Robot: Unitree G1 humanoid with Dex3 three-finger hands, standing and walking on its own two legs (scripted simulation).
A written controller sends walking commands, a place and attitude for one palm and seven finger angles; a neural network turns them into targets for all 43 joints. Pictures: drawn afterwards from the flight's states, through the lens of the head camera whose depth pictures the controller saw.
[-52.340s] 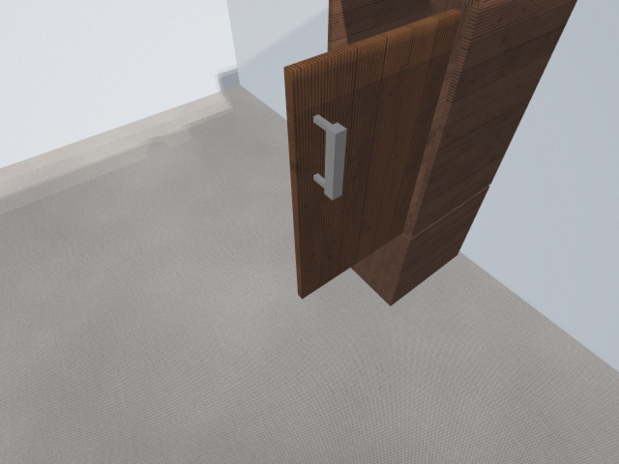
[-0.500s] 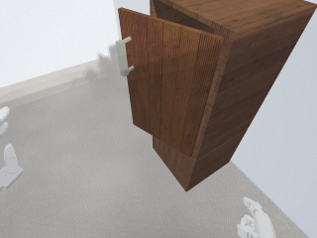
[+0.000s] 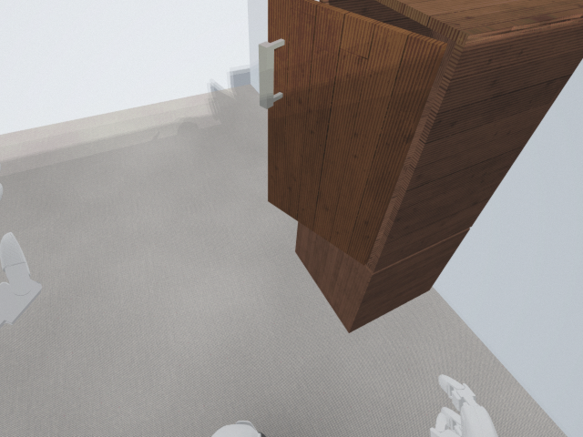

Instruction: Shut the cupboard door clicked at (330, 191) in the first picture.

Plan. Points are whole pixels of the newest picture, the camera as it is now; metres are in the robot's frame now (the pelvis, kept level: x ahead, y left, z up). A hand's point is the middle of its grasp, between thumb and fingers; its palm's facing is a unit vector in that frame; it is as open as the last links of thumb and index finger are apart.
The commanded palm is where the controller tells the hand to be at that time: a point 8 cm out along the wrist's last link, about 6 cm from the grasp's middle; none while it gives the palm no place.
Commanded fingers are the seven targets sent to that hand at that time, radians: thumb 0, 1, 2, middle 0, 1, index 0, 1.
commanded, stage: step back with the hand held close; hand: left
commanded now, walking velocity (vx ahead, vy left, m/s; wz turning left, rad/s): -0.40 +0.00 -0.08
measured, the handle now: (272, 74) +0.80 +0.10 +0.12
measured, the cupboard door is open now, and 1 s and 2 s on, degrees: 21 21 21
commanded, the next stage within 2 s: stop stepping back and stand still in 0.28 s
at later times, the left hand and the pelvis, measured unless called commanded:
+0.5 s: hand out of the picture +0.12 +0.26 +0.19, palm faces +0.29 -0.85 -0.44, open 7.4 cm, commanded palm +0.05 +0.30 +0.20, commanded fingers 0.00 0.90 0.90 -0.20 -0.30 -0.20 -0.30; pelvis -0.12 +0.02 +0.02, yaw -6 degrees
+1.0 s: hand out of the picture +0.05 +0.28 +0.19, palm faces +0.35 -0.83 -0.43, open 7.4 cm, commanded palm -0.01 +0.32 +0.20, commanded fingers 0.00 0.90 0.90 -0.20 -0.30 -0.20 -0.30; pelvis -0.18 +0.04 +0.02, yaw -7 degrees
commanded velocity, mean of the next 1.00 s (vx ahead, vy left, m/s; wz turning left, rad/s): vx -0.02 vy -0.03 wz -0.03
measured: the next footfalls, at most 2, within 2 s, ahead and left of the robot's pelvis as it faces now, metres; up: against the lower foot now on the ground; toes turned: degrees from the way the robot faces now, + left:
right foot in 0.22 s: -0.08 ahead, -0.13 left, +0.00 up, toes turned -1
left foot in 0.36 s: +0.04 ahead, +0.09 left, +0.00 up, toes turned -1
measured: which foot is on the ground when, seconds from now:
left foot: down 0.00-0.22, up 0.24-0.34, down 0.36-0.62, up 0.64-0.80, down 0.82-1.00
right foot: down 0.00-0.00, up 0.02-0.20, down 0.22-0.40, up 0.42-0.56, down 0.58-1.00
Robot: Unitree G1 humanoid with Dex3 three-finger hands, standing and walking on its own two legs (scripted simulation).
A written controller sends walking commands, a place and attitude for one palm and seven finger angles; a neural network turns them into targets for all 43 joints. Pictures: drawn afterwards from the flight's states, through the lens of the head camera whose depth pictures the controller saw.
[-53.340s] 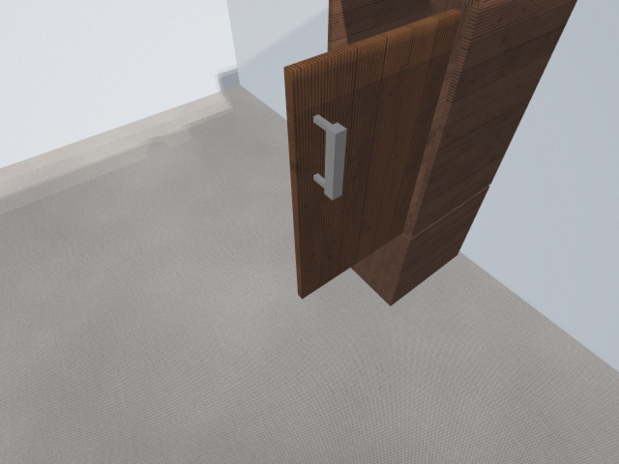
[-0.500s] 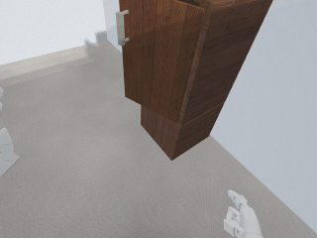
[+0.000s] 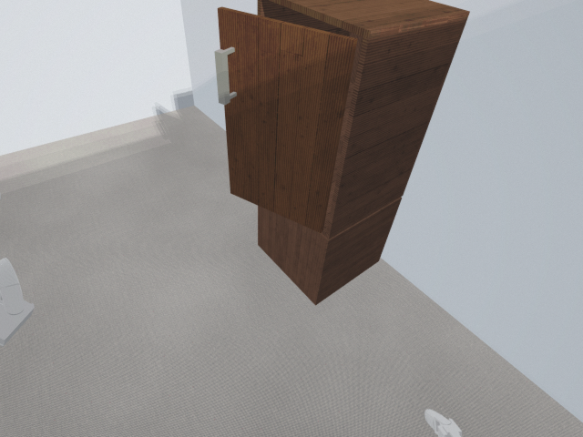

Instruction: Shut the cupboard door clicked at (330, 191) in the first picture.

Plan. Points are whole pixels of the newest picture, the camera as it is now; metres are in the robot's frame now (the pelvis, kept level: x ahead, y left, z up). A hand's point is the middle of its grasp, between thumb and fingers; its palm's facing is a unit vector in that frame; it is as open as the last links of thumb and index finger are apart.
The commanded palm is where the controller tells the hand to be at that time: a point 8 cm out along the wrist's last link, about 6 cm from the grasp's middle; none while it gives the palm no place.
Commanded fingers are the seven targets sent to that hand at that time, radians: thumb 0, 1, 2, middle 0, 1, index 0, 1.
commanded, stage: stop stepping back and stand still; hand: left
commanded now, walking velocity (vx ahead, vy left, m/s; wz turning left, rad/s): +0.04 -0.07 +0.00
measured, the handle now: (227, 75) +0.96 +0.18 +0.10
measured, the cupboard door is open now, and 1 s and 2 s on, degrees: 21 21 21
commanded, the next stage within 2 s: let the arm hang, fingers relaxed in 0.54 s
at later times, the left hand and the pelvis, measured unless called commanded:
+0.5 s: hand (53, 279) +0.24 +0.26 +0.16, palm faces +0.39 -0.81 -0.44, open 7.4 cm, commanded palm +0.18 +0.30 +0.18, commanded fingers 0.00 0.90 0.90 -0.20 -0.30 -0.20 -0.30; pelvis +0.03 +0.01 +0.00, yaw -2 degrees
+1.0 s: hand out of the picture +0.02 +0.20 -0.18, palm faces +0.01 -0.99 -0.17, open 6.9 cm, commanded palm none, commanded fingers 0.00 0.90 0.90 -0.20 -0.30 -0.20 -0.30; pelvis +0.00 +0.02 +0.00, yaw +0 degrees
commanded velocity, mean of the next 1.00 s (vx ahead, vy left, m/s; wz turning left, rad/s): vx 0.00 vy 0.00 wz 0.00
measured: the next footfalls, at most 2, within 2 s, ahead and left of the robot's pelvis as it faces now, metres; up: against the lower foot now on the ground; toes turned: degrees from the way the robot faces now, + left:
none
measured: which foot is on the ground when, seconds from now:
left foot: down 0.00-1.00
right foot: down 0.00-1.00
